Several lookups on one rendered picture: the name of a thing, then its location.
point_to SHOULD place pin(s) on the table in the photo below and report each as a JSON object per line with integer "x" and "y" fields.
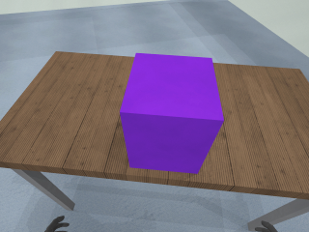
{"x": 68, "y": 121}

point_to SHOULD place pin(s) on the right robot hand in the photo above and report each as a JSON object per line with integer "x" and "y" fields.
{"x": 268, "y": 227}

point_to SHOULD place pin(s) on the left robot hand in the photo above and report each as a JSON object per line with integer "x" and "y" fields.
{"x": 55, "y": 224}

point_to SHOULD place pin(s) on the carton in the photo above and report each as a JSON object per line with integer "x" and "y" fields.
{"x": 171, "y": 112}

